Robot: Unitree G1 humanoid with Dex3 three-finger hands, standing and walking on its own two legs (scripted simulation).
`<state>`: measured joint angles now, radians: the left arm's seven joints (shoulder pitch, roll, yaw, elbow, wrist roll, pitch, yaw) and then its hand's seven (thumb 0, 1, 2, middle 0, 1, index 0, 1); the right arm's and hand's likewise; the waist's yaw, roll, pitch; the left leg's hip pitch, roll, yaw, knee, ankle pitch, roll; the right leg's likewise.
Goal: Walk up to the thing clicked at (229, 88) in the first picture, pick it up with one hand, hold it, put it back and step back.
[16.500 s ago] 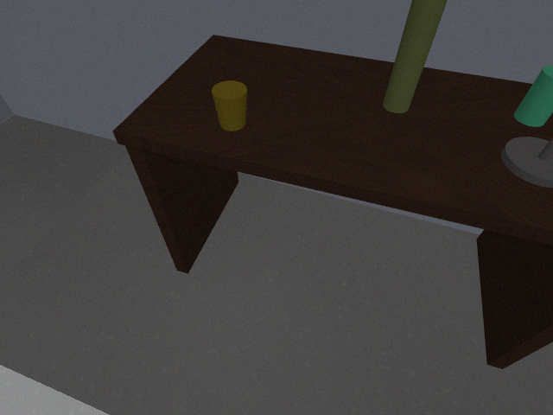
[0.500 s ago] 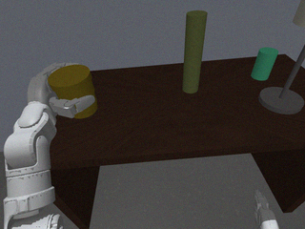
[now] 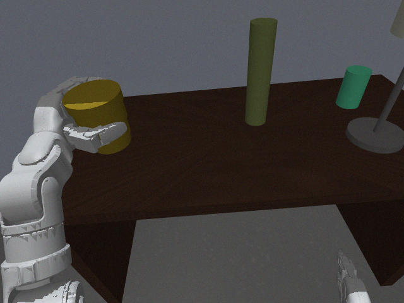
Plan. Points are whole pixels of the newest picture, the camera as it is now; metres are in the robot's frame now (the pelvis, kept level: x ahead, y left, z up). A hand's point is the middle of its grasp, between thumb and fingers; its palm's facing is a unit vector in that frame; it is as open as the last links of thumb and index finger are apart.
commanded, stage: hold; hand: left
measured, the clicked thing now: (103, 119) +0.34 +0.17 +0.26
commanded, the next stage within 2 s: crouch in 2.00 s
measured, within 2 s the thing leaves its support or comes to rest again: neither
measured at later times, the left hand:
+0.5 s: hand (95, 115) +0.33 +0.17 +0.28, palm faces +0.15 -0.99 +0.02, open 11.3 cm
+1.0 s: hand (94, 113) +0.33 +0.17 +0.28, palm faces +0.15 -0.99 +0.02, open 11.3 cm
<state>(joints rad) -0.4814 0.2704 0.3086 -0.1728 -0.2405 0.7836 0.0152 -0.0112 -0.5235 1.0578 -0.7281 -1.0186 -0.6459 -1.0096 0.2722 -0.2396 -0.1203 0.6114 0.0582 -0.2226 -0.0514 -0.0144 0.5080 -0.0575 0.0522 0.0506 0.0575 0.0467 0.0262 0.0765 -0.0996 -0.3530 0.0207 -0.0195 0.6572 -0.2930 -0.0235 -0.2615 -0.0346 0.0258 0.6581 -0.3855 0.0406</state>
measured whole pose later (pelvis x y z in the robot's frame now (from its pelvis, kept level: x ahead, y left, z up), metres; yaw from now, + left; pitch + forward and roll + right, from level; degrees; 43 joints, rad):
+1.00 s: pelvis -0.02 +0.00 +0.00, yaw +0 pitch -1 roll +0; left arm -0.54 0.28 0.31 -0.09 -0.25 0.78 0.03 -0.01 -0.54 1.07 -0.73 -1.02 -0.65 -1.01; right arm 0.26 -0.22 -0.10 0.64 0.06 -0.28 -0.07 -0.02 0.51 -0.06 0.05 0.05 0.06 0.05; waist 0.02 0.08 -0.12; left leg -0.37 0.02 -0.02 0.66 -0.27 -0.03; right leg -0.28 -0.03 0.02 0.67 -0.36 0.04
